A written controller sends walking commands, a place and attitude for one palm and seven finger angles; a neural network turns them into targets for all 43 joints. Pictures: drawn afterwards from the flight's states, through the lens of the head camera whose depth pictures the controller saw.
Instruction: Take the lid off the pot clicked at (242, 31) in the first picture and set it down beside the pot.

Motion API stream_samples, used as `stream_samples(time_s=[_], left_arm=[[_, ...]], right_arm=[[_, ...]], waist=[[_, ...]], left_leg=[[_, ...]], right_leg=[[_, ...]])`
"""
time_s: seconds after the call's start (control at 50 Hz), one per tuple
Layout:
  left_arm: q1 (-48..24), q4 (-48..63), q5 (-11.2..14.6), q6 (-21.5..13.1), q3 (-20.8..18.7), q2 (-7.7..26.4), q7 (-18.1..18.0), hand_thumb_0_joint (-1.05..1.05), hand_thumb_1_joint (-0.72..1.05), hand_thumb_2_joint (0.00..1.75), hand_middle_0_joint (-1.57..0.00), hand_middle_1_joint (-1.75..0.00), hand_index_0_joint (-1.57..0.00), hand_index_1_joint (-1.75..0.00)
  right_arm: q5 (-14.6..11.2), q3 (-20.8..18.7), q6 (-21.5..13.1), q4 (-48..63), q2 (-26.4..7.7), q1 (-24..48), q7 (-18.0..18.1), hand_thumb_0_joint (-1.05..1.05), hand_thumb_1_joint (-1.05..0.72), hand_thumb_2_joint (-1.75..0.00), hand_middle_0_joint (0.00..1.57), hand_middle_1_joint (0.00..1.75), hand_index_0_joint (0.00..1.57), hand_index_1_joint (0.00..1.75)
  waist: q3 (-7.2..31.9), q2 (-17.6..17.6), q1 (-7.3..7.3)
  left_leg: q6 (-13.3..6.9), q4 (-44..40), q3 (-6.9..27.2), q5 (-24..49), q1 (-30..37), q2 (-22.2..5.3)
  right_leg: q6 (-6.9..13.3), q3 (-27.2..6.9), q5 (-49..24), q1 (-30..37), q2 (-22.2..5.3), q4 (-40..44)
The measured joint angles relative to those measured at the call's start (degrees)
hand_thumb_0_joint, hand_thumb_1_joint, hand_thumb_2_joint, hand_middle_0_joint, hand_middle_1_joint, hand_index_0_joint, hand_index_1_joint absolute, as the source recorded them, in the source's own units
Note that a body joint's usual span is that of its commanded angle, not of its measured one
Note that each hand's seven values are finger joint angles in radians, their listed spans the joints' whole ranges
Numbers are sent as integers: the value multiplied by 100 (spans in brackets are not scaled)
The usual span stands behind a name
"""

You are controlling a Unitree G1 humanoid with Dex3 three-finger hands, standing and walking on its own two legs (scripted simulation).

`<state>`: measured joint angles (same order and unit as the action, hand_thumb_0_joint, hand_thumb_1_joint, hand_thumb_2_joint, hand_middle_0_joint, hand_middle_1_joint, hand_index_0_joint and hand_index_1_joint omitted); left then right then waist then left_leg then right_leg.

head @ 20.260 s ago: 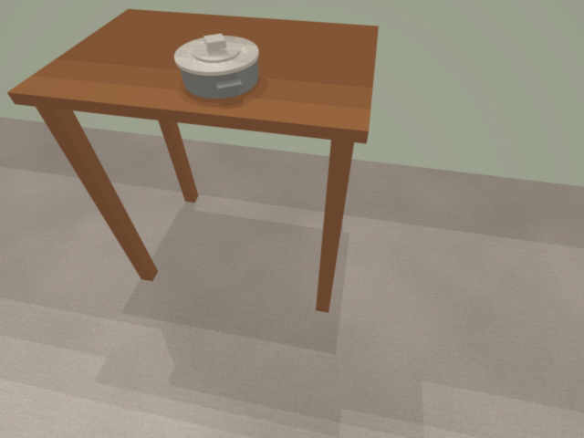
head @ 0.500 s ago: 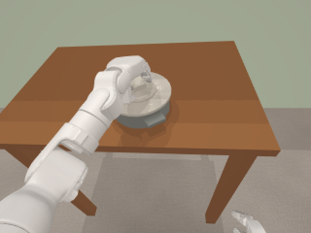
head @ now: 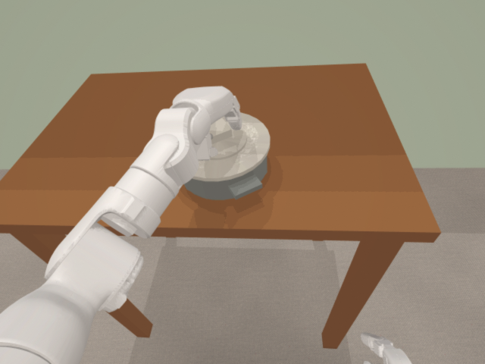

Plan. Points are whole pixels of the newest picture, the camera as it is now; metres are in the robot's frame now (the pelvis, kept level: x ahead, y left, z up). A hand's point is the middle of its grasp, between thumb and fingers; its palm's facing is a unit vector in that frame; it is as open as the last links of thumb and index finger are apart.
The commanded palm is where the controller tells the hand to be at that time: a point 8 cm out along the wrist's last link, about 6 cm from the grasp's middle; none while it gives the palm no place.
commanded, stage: close the fingers and squeeze the knob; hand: left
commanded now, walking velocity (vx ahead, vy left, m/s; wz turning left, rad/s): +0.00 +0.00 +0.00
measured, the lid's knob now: (217, 130) +0.47 +0.06 +0.15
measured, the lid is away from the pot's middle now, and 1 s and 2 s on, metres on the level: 0.00 0.00 0.02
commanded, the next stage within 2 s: lift the lid straight up in 1.12 s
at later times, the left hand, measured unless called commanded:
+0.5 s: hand (214, 135) +0.44 +0.05 +0.17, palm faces -0.26 -0.05 -0.97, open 7.3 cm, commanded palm +0.42 +0.06 +0.23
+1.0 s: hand (215, 135) +0.44 +0.05 +0.17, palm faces -0.26 -0.05 -0.96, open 6.4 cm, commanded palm +0.42 +0.06 +0.23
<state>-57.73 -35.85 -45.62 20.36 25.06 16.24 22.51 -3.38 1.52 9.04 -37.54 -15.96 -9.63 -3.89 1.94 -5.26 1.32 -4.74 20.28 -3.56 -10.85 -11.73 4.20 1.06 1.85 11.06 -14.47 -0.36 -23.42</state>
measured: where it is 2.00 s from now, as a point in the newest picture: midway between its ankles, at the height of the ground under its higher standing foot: outside the picture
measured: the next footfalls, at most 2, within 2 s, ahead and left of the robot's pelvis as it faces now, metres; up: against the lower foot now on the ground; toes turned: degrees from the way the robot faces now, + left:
none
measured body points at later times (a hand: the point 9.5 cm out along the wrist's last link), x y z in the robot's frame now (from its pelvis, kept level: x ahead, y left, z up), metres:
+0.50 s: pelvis +0.01 +0.00 +0.00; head +0.02 -0.04 +0.45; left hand +0.45 +0.06 +0.22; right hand +0.16 -0.23 -0.13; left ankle +0.00 +0.07 -0.74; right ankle +0.01 -0.11 -0.74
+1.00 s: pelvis +0.01 +0.00 +0.00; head +0.01 -0.04 +0.45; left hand +0.45 +0.06 +0.22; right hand +0.16 -0.23 -0.13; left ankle +0.00 +0.07 -0.74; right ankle +0.01 -0.11 -0.74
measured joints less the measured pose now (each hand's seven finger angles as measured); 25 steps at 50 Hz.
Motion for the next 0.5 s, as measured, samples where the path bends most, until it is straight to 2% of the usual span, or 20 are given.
stream_samples(time_s=[0.22, 0.5], left_arm=[[-37, 10, 16, 38, 117, -127, -77, 0, -1, 121, -70, -61, -74, -63], [1, 101, 33, 66, 91, -171, -77, -1, 15, 106, -67, -79, -75, -83]], right_arm=[[13, -15, 24, -42, 10, 3, -76, 1, -91, -90, 19, 30, 19, 29], [24, -10, 85, -15, 4, 91, -105, 1, -91, -90, 19, 30, 19, 29]], waist=[[13, -34, -32], [26, -41, -54]], left_leg=[[-28, -27, -4, -11, 17, 34], [-25, -46, 25, -35, 38, 33]], right_leg=[[-29, -12, 30, 1, -31, -12], [-30, 10, 50, 39, -28, 33]])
